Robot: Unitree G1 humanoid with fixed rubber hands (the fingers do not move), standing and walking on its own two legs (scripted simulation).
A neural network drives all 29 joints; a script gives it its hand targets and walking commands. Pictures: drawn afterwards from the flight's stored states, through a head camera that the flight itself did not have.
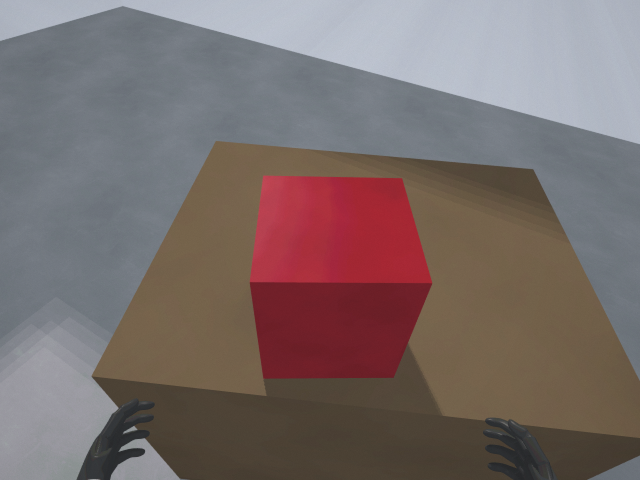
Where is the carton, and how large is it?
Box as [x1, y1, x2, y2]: [250, 176, 431, 378]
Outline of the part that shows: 263,176 250,276 250,287 263,378 393,377 431,284 431,280 401,178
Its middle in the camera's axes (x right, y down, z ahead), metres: +0.02 +0.07 +0.60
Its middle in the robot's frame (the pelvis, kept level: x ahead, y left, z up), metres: +0.42 +0.00 +0.00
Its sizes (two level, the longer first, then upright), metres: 0.210 0.200 0.250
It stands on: a pedestal, 0.64 m high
